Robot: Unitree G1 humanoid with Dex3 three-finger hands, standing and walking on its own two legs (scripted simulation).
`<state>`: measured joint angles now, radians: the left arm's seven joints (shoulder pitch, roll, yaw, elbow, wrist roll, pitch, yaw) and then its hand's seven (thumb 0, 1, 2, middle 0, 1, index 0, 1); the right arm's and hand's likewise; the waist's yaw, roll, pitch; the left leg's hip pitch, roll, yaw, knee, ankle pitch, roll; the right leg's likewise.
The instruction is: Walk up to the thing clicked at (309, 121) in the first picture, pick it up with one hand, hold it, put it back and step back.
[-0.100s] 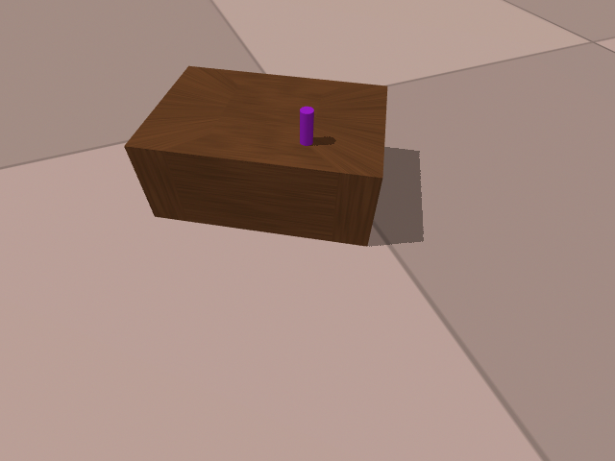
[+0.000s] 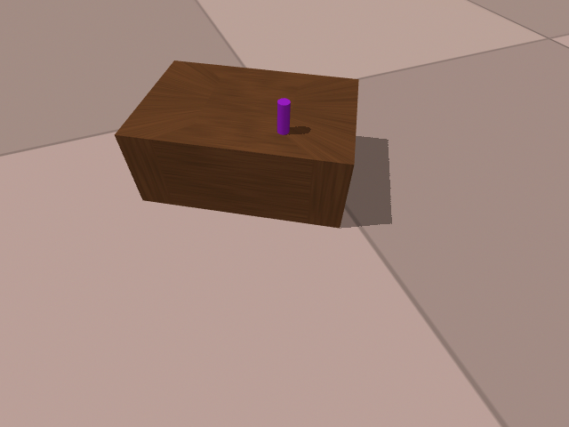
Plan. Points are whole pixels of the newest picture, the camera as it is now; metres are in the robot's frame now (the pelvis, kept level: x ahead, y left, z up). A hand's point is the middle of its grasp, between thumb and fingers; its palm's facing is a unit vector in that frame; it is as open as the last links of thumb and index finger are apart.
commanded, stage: stand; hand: left
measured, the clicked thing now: (283, 117) +1.25 +0.01 -0.32
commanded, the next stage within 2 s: walk up in 1.02 s
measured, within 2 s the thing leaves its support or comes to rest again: neither
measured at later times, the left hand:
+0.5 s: hand out of the picture +0.09 +0.25 -0.16, palm faces -0.02 -0.94 -0.34, open 7.3 cm
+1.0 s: hand out of the picture +0.08 +0.26 -0.16, palm faces -0.02 -0.94 -0.34, open 7.3 cm
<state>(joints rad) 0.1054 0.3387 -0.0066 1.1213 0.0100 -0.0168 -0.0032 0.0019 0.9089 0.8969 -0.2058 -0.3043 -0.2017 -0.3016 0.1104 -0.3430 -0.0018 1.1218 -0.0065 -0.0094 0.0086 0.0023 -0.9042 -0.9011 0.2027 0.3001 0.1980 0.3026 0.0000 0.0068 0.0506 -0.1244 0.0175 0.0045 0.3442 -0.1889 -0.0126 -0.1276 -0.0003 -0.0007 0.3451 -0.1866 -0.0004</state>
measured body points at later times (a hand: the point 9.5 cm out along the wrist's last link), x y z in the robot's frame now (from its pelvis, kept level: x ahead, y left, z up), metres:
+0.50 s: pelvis +0.01 +0.00 +0.00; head +0.02 +0.00 +0.45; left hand +0.09 +0.30 -0.13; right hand +0.08 -0.30 -0.13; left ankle +0.00 +0.13 -0.75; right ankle +0.00 -0.12 -0.75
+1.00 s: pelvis +0.01 +0.00 +0.00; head +0.02 +0.00 +0.45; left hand +0.08 +0.30 -0.13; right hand +0.09 -0.29 -0.13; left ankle +0.00 +0.13 -0.75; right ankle +0.00 -0.12 -0.75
